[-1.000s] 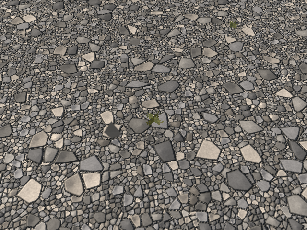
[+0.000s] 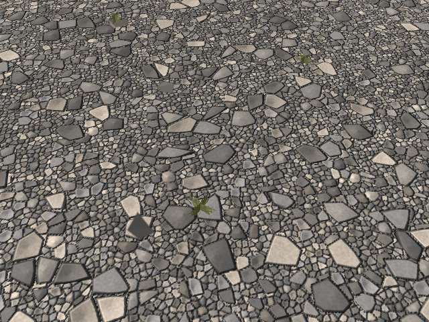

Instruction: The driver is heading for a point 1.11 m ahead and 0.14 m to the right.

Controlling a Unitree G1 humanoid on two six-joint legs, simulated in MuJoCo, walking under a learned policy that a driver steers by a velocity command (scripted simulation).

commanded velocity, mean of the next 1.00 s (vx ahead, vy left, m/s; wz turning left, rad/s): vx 0.49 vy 0.00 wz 0.00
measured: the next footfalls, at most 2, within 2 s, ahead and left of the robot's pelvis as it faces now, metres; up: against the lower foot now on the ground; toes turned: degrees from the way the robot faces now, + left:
right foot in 0.26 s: +0.34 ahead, -0.16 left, +0.00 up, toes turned -3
left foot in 0.82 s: +0.66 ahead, +0.08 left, +0.00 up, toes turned +3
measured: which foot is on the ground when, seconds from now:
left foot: down 0.00-0.26, up 0.28-0.80, down 0.82-1.00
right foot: up 0.00-0.24, down 0.26-0.82, up 0.84-1.00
